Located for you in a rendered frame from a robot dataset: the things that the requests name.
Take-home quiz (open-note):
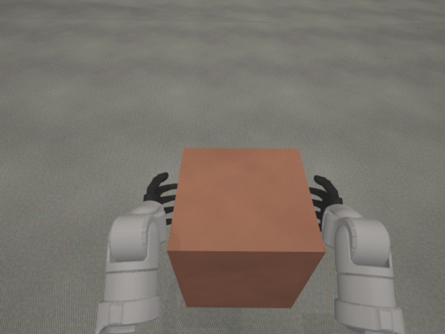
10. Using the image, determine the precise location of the robot left hand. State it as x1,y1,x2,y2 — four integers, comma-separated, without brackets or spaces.
143,173,178,225

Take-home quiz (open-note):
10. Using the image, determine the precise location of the left robot forearm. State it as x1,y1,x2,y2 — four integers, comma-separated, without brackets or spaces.
95,200,168,334

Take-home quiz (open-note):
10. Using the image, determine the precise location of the robot right hand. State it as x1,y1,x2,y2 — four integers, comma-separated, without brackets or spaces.
309,175,343,231

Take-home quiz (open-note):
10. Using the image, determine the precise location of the carton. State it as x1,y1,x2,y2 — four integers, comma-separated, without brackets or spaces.
167,148,325,308

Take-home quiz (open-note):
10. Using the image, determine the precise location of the right robot forearm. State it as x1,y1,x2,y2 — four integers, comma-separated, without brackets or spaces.
321,204,405,334

